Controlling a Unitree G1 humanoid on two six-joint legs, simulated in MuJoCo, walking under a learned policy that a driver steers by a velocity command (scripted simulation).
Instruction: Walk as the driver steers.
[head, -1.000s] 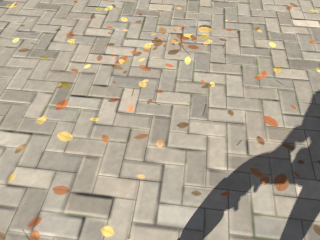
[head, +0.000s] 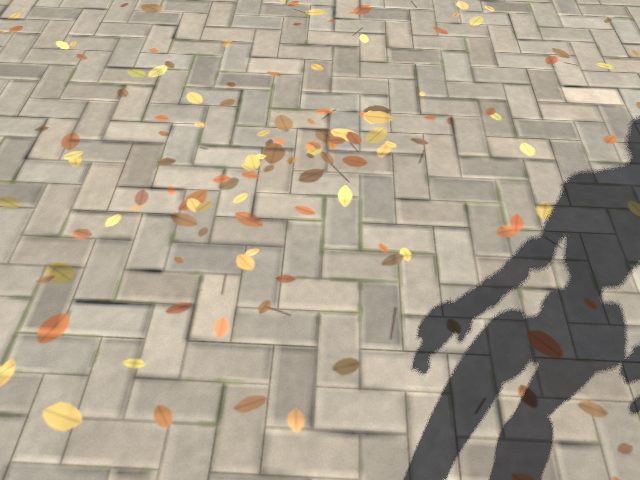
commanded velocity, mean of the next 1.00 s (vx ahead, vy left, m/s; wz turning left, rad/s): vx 0.47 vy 0.00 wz -0.03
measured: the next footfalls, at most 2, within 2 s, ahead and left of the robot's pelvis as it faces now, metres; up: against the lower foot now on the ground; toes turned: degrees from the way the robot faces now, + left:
right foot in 0.30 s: +0.31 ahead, -0.15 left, +0.00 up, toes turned -3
left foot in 0.88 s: +0.58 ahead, +0.11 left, +0.00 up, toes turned +3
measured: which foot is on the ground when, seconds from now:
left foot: down 0.00-0.32, up 0.34-0.86, down 0.88-1.00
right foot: up 0.00-0.28, down 0.30-0.90, up 0.92-1.00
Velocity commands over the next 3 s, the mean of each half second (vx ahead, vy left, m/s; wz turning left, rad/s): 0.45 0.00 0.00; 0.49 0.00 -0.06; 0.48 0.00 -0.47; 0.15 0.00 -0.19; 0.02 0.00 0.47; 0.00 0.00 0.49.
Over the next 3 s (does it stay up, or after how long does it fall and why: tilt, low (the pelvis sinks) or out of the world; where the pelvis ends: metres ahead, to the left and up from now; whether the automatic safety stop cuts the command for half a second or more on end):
stays up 0.93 -0.08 0.01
